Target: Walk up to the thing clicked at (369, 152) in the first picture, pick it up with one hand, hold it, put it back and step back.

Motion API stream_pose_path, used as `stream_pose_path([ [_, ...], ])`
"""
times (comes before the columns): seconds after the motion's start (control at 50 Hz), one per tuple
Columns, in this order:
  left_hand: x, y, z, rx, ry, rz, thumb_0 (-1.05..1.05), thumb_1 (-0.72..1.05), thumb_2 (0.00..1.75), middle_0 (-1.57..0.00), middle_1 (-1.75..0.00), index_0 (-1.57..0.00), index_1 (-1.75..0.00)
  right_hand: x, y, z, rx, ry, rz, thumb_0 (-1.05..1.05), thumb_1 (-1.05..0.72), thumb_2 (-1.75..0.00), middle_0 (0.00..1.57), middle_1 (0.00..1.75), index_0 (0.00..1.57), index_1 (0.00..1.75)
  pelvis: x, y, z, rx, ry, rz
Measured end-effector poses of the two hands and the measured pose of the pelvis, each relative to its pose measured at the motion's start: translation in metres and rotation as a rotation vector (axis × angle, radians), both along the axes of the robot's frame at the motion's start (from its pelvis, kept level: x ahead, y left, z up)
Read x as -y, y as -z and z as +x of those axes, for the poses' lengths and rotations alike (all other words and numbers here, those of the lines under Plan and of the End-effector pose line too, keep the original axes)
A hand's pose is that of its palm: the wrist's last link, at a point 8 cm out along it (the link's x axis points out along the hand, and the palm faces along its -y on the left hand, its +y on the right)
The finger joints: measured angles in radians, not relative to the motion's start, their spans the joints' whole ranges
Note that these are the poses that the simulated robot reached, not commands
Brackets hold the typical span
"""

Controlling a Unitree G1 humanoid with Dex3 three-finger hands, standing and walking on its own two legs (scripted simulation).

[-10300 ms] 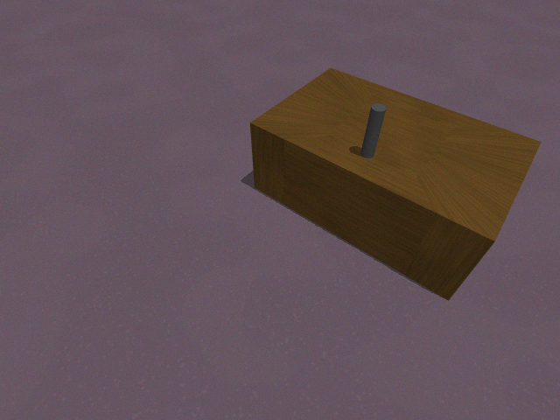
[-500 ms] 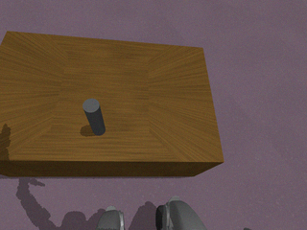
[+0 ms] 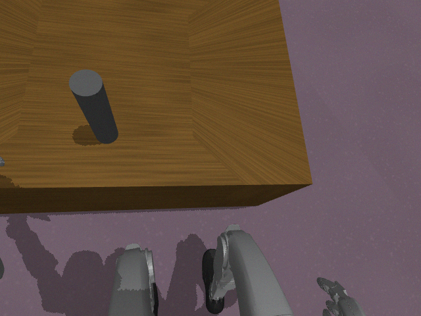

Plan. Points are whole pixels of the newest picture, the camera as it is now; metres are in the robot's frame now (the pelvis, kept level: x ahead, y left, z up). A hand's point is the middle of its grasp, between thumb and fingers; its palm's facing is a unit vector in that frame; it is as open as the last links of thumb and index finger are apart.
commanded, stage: approach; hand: left
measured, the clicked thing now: (98, 113) +0.52 +0.17 -0.10
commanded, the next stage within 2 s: close in in 0.10 s
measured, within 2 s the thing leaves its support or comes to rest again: neither
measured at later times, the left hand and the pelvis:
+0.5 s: hand (75, 142) +0.47 +0.22 -0.14, palm faces +0.05 -1.00 +0.01, open 17.7 cm; pelvis -0.05 -0.01 -0.15, yaw +1 degrees
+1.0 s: hand (92, 136) +0.48 +0.19 -0.13, palm faces +0.06 -1.00 +0.00, open 17.6 cm; pelvis -0.04 -0.01 -0.13, yaw +2 degrees
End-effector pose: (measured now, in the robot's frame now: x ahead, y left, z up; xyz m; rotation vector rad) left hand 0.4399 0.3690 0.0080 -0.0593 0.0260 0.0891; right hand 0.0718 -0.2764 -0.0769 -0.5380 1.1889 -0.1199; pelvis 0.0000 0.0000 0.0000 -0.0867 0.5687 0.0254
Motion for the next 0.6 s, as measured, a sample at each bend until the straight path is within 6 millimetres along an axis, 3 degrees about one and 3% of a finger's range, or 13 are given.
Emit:
stream_pose_path([
  [0.12, 0.026, 0.061, -0.002, -0.007, 0.044, 0.007, -0.01, -0.56, 0.03, -0.05, -0.03, -0.03, -0.05, -0.005, 0.061, -0.002, -0.011, -0.021, 0.032, 0.01, -0.9, -0.9, 0.2, 0.3, 0.21, 0.3, 0.004, 0.05, -0.016, -0.035, 0.0, 0.003],
  [0.36, 0.073, 0.142, -0.001, -0.01, 0.052, 0.022, -0.01, -0.6, 0.02, -0.05, -0.07, -0.04, -0.07, -0.01, 0.157, -0.042, -0.074, -0.005, 0.122, 0.01, -0.92, -0.9, 0.2, 0.3, 0.21, 0.3, 0.012, 0.131, -0.041, -0.05, -0.006, 0.017],
  [0.48, 0.092, 0.15, 0.004, 0.012, 0.036, 0.049, -0.01, -0.6, 0.02, -0.06, -0.07, -0.05, -0.07, -0.008, 0.179, -0.055, -0.102, 0.031, 0.136, 0.01, -0.92, -0.9, 0.2, 0.3, 0.21, 0.3, 0.014, 0.148, -0.047, -0.046, -0.01, 0.019],
  [0.6, 0.107, 0.139, 0.012, 0.0, 0.035, 0.048, -0.01, -0.6, 0.03, -0.05, -0.07, -0.05, -0.07, -0.006, 0.176, -0.059, -0.094, 0.07, 0.136, 0.01, -0.92, -0.9, 0.2, 0.3, 0.21, 0.3, 0.012, 0.145, -0.048, -0.05, -0.011, 0.018],
])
